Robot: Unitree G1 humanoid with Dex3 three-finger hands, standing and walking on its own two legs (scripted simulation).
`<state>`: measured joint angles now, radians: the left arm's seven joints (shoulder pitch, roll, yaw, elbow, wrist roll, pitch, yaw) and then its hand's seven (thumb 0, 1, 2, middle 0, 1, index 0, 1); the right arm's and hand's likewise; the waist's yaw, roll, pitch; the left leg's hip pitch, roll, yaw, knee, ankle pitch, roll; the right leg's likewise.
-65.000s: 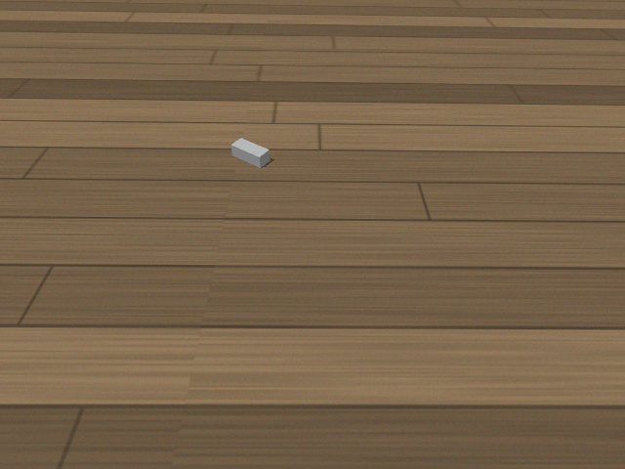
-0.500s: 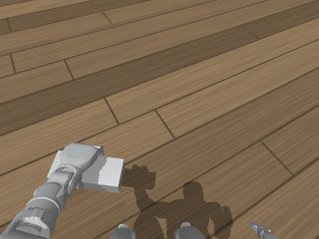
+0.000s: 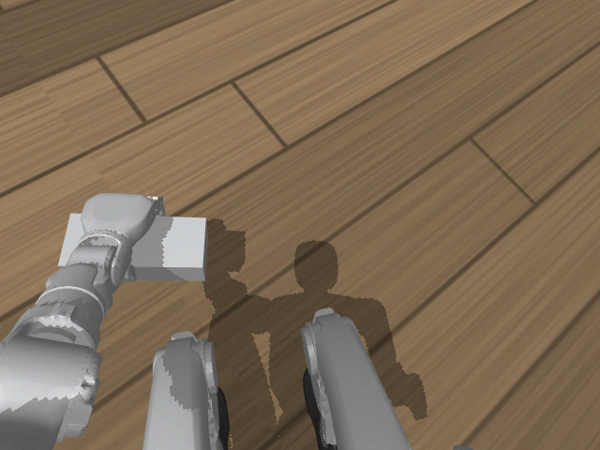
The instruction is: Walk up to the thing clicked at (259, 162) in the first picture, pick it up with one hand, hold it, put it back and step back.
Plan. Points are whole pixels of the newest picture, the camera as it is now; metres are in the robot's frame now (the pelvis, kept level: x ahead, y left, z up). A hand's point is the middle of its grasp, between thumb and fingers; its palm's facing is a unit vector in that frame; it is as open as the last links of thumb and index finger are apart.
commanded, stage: crouch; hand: left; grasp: from above
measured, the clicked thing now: (141, 248) +0.45 +0.17 -0.18
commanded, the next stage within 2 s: lower in 1.06 s
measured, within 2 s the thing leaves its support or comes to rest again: neither
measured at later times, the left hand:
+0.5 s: hand (154, 243) +0.48 +0.17 -0.26, palm faces -0.46 +0.05 -0.88, open 11.0 cm
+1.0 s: hand (164, 243) +0.50 +0.16 -0.32, palm faces -0.45 +0.07 -0.89, open 11.0 cm
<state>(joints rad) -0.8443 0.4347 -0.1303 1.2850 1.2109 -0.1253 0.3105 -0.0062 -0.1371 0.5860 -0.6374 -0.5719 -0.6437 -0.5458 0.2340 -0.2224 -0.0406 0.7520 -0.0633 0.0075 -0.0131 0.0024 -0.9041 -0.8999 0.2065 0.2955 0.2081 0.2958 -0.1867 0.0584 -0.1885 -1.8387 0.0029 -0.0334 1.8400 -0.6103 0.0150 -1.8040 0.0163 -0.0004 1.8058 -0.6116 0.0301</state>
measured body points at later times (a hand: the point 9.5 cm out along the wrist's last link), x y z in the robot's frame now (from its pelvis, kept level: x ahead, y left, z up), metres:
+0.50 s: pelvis +0.01 -0.01 -0.09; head +0.25 +0.02 +0.29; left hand +0.50 +0.16 -0.21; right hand +0.05 -0.28 -0.21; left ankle +0.08 +0.11 -0.47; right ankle +0.09 -0.13 -0.47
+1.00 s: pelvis +0.00 -0.01 -0.15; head +0.25 +0.02 +0.22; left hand +0.52 +0.16 -0.27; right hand -0.01 -0.28 -0.26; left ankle +0.08 +0.11 -0.47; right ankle +0.09 -0.13 -0.47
